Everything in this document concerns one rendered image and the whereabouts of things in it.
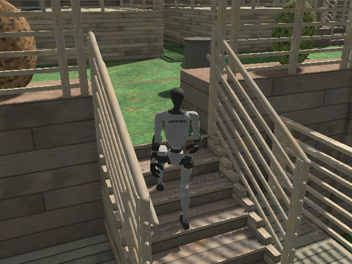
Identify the robot right hand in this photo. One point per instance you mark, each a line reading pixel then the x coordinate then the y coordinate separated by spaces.
pixel 194 150

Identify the left robot upper arm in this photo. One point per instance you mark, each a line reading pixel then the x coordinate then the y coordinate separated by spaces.
pixel 158 126

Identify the right robot upper arm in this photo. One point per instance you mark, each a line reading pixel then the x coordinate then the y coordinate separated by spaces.
pixel 195 125

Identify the left robot forearm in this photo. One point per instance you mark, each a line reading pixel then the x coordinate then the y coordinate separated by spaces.
pixel 154 151

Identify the left robot foot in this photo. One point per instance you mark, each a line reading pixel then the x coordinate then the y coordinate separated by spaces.
pixel 159 187

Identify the right robot forearm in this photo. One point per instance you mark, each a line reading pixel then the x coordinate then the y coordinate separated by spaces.
pixel 196 142

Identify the robot left hand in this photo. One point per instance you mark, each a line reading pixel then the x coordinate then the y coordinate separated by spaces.
pixel 154 170

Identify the humanoid robot head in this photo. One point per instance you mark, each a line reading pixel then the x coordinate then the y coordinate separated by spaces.
pixel 177 95

